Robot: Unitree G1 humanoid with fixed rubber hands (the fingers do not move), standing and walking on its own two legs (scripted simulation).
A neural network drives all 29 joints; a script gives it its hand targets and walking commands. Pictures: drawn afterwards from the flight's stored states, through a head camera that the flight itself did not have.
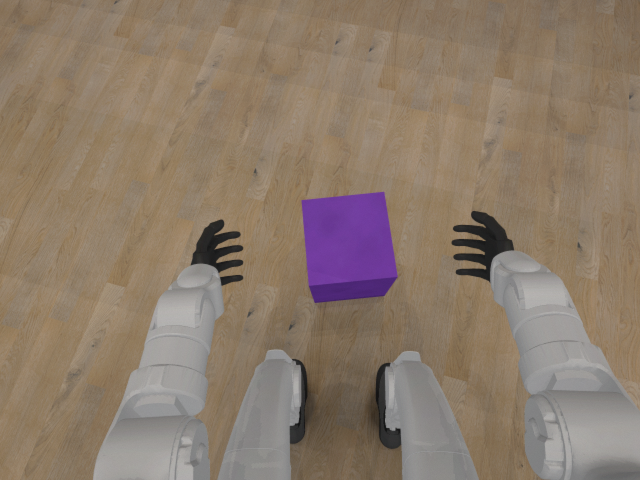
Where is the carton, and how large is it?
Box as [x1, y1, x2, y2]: [301, 192, 397, 302]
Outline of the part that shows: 383,192 301,200 308,282 315,302 384,295 396,278 397,275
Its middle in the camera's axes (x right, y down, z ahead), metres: +0.06 +0.02 +1.01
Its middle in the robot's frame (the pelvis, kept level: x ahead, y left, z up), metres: +0.52 -0.01 -0.55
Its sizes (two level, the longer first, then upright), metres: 0.210 0.200 0.250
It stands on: the floor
